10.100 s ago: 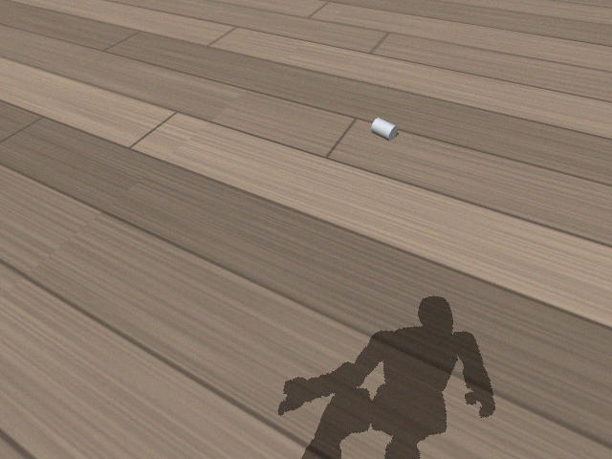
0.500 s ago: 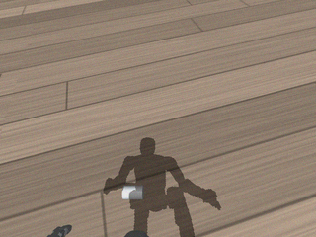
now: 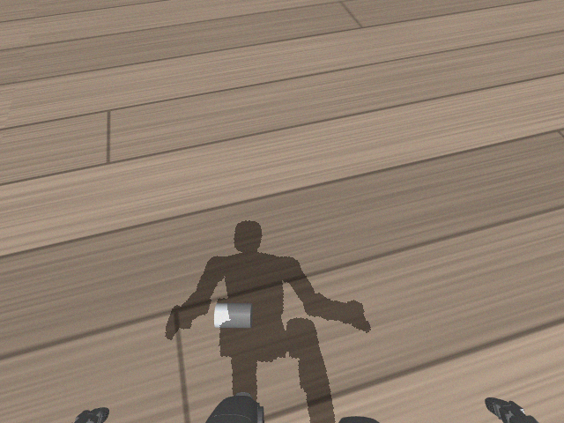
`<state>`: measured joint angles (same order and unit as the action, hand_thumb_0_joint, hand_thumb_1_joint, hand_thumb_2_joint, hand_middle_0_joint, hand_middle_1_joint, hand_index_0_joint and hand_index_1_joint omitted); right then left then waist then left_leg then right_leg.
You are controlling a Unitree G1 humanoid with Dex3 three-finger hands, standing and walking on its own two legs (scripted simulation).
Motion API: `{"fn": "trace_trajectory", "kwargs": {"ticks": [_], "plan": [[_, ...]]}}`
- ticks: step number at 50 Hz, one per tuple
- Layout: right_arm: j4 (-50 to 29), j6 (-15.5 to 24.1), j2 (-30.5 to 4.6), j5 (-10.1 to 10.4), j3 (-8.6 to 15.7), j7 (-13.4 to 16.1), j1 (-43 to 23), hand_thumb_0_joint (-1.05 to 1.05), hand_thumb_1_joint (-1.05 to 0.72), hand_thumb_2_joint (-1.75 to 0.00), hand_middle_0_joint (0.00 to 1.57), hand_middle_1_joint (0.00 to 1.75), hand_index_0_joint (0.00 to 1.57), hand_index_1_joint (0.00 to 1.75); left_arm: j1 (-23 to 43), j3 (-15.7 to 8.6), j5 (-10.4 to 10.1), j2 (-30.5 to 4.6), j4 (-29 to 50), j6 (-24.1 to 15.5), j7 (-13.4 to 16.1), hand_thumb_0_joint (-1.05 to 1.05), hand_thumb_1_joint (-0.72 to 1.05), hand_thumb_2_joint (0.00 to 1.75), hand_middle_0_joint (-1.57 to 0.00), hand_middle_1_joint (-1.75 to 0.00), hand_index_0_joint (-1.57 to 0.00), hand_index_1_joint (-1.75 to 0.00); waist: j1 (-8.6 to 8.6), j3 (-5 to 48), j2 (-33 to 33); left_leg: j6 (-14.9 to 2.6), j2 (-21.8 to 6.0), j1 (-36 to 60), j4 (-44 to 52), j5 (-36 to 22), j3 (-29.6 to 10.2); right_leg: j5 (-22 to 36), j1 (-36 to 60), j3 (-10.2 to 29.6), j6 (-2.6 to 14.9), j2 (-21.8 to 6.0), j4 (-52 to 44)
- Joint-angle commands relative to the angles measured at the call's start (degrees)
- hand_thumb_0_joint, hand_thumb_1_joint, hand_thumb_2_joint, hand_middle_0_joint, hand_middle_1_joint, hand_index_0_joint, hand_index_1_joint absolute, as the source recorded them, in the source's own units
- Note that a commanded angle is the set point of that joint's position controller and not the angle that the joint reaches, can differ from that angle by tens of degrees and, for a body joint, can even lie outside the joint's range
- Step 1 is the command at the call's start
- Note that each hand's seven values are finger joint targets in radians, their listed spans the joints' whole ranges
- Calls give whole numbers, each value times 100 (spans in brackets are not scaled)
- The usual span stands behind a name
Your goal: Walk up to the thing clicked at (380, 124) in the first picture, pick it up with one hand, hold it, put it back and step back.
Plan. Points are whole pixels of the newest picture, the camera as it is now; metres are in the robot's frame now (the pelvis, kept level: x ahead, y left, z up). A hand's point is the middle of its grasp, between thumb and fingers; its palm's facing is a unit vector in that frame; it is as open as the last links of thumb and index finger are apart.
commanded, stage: walk up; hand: left
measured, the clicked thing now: (234, 315) +0.49 +0.20 -0.71
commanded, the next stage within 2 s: none
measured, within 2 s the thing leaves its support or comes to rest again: neither
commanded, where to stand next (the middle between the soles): +0.13 -0.01 m, yaw +1 degrees
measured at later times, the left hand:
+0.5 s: hand out of the picture +0.10 +0.25 -0.12, palm faces +0.00 -0.94 -0.34, open 7.4 cm
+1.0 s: hand (115, 409) +0.15 +0.28 -0.14, palm faces -0.01 -0.94 -0.35, open 7.4 cm
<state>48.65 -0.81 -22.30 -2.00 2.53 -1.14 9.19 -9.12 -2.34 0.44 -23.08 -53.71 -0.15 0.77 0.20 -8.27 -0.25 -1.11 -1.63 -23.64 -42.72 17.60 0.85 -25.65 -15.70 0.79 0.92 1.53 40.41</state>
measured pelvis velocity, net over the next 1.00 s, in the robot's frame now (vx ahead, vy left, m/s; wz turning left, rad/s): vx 0.09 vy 0.01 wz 0.03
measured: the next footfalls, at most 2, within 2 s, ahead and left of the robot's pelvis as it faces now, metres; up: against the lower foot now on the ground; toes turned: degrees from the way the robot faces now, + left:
right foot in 1.10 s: +0.23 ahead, -0.12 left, +0.00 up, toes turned +1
left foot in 1.42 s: +0.03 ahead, +0.13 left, +0.00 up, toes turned +4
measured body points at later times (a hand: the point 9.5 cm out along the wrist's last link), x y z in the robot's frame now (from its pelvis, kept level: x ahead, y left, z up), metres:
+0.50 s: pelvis +0.02 -0.01 +0.03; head +0.03 -0.01 +0.48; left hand +0.10 +0.30 -0.10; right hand +0.12 -0.31 -0.10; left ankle +0.06 +0.11 -0.71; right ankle -0.01 -0.12 -0.71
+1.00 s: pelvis +0.09 +0.01 +0.03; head +0.14 +0.03 +0.47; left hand +0.15 +0.33 -0.11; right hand +0.13 -0.31 -0.09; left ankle +0.07 +0.12 -0.71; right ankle +0.14 -0.14 -0.68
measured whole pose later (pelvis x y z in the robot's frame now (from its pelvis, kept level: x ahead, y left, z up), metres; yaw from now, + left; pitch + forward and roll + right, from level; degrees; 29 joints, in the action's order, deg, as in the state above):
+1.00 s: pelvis +0.09 +0.01 +0.03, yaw +2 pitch -3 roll -1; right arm 55.1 1.4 -21.3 -1.0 2.3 0.2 14.7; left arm -9.7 -1.8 -1.3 -23.6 -56.1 0.6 -0.2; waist 0.8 -9.8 1.9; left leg -1.6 -0.3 -8.5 -28.5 16.5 1.6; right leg -21.9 -22.9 3.4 0.3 -0.6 46.5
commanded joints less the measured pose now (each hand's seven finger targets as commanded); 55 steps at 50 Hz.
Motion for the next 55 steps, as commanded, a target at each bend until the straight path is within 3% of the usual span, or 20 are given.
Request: {"fn": "trace_trajectory", "kwargs": {"ticks": [1,2,5,6,8,14,27,29,31,32,35,37,38,39,40,41,45,50,54,55], "plan": [[-346,145,-872,144,146,68,-240,0,-90,-90,20,30,20,30,-229,-410,219,-1603,291,-324,84,0,90,90,-20,-30,-20,-30,-216,738,791,-69,168,-731,145,742,-448,-587,743,2744,908,-1643,-2339],[-169,164,-1165,117,262,129,-209,0,-90,-90,20,30,20,30,188,-411,200,-1766,381,-323,32,0,90,90,-20,-30,-20,-30,-87,477,721,-19,-55,25,-197,1294,-493,-594,-246,2889,1266,-2096,-2232],[152,337,-1026,186,216,73,22,0,-90,-90,20,30,20,30,468,-210,77,-1215,402,-317,-18,0,90,90,-20,-30,-20,-30,197,576,440,-90,-6,1177,1258,-422,-417,1212,-359,1181,598,-1188,-1605],[198,393,-1102,140,233,88,122,0,-90,-90,20,30,20,30,387,-155,38,-1026,340,-290,-51,0,90,90,-20,-30,-20,-30,226,791,338,-200,-218,1692,1601,-623,-934,1478,-644,841,350,-906,-1361],[207,466,-1397,107,217,91,50,0,-90,-90,20,30,20,30,113,-146,-3,-938,199,-202,-100,0,90,90,-20,-30,-20,-30,8,949,-105,-718,-1159,1393,2292,538,-2219,181,-426,338,103,-333,-863],[435,414,-1122,173,35,79,-400,0,-90,-90,20,30,20,30,21,-125,-14,-1045,-167,-264,-100,0,90,90,-20,-30,-20,-30,-86,732,-314,-124,-384,939,2101,39,-964,900,442,763,319,-698,-1914],[972,390,-1008,195,24,155,-527,0,-90,-90,20,30,20,30,578,-76,-48,-970,-582,-214,-40,0,90,90,-20,-30,-20,-30,0,1119,139,-92,-462,1731,2056,-2156,-668,2539,1023,461,108,-809,-2284],[836,409,-1285,102,210,37,-213,0,-90,-90,20,30,20,30,140,-199,50,-1195,-511,-251,-138,0,90,90,-20,-30,-20,-30,-65,1022,167,-400,-192,1291,1716,930,-619,-458,914,704,451,-738,-2103],[659,378,-1233,73,212,-27,-424,0,-90,-90,20,30,20,30,32,-289,107,-1355,-419,-244,-171,0,90,90,-20,-30,-20,-30,-219,61,471,-337,-7,-125,1407,1522,-503,-1784,868,1386,731,-1096,-2545],[571,386,-1114,52,193,-50,-542,0,-90,-90,20,30,20,30,-51,-332,108,-1449,-382,-255,-161,0,90,90,-20,-30,-20,-30,-281,-291,721,-210,133,-609,987,846,-127,-1884,1001,1806,913,-1482,-2962],[405,534,-1045,45,206,-51,-407,0,-90,-90,20,30,20,30,-159,-372,105,-1529,-172,-327,-167,0,90,90,-20,-30,-20,-30,-256,-185,712,-143,-102,-589,1005,419,-85,1241,1464,1667,1177,-1822,-2581],[512,640,-936,36,242,-25,183,0,-90,-90,20,30,20,30,137,-294,50,-1361,21,-291,-187,0,90,90,-20,-30,-20,-30,136,438,688,-212,131,905,2107,-412,126,3255,1150,656,741,-1297,-1446],[688,676,-1249,-15,381,40,820,0,-90,-90,20,30,20,30,403,-210,-11,-1053,194,-274,-181,0,90,90,-20,-30,-20,-30,457,932,84,-387,-157,2288,2220,-1183,-575,3534,269,46,315,-711,-147],[672,689,-1851,-60,570,88,1313,0,-90,-90,20,30,20,30,398,-174,-84,-760,343,-266,-154,0,90,90,-20,-30,-20,-30,625,1153,-1003,-957,-1394,3413,2461,-1801,-2449,1788,-1233,-333,-24,127,1346],[607,677,-2015,69,612,90,1415,0,-90,-90,20,30,20,30,311,-200,-42,-959,313,-240,-84,0,90,90,-20,-30,-20,-30,562,1075,-937,-1497,-2041,3484,2398,-3213,-2996,-750,-1689,204,34,159,1864],[608,646,-1783,121,562,118,1383,0,-90,-90,20,30,20,30,265,-194,-37,-1049,269,-208,-50,0,90,90,-20,-30,-20,-30,417,944,-259,-1587,-1982,3080,2207,-3690,-2574,-750,-1648,614,92,-61,2250],[192,588,-1269,139,309,241,348,0,-90,-90,20,30,20,30,-316,-161,-155,-926,110,-80,-93,0,90,90,-20,-30,-20,-30,-92,647,-649,-963,-1300,1962,2090,-4305,-887,69,-871,599,14,-261,1351],[-12,105,-1331,199,349,293,154,0,-90,-90,20,30,20,30,-103,-194,-189,-889,216,42,77,0,90,90,-20,-30,-20,-30,54,695,-1359,-835,-882,1544,1384,-5280,-427,749,-328,-316,-111,-88,180],[-165,-104,-1167,352,322,283,-23,0,-90,-90,20,30,20,30,-243,-313,-49,-1013,171,75,77,0,90,90,-20,-30,-20,-30,-141,1104,-500,-469,-522,1010,382,-3299,-390,2295,545,-274,143,-166,-1066],[-185,-111,-1005,393,277,281,91,0,-90,-90,20,30,20,30,-198,-378,0,-1278,239,51,87,0,90,90,-20,-30,-20,-30,-146,1165,164,-239,-214,648,-129,-2294,-270,3976,790,286,369,-773,-1178]]}}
